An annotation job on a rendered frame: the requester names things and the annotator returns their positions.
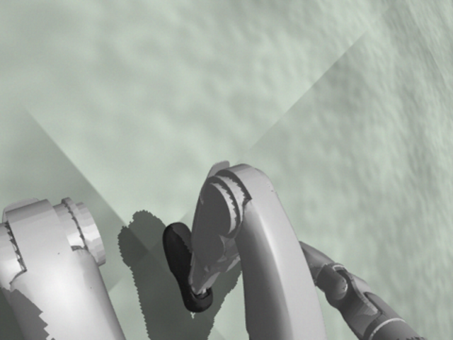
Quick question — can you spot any right robot foot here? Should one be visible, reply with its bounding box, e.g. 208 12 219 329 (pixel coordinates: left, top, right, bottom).
163 222 213 312

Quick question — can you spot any right robot arm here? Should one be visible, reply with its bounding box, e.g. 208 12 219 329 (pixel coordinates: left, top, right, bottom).
316 263 428 340

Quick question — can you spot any right robot hand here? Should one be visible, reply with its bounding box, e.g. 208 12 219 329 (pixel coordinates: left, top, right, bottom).
299 241 335 286

